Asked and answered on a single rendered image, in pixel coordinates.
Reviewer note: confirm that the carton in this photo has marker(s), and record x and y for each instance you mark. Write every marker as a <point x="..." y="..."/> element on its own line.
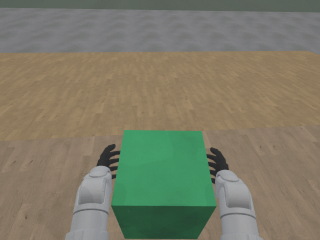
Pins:
<point x="163" y="187"/>

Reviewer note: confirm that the left robot forearm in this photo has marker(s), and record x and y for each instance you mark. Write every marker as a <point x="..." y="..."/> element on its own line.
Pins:
<point x="91" y="208"/>

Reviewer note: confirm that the robot right hand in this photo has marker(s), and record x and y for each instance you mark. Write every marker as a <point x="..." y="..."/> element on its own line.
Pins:
<point x="220" y="162"/>

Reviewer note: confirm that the robot left hand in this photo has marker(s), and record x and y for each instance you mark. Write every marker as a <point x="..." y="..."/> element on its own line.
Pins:
<point x="106" y="161"/>

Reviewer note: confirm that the right robot forearm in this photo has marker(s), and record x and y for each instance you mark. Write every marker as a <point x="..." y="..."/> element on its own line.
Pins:
<point x="236" y="208"/>

